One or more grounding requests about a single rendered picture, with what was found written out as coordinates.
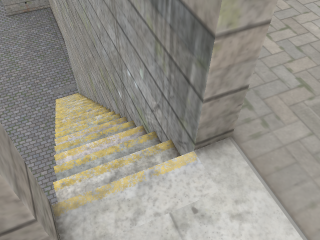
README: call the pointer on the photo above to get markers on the stairs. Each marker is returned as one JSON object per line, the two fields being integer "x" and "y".
{"x": 95, "y": 146}

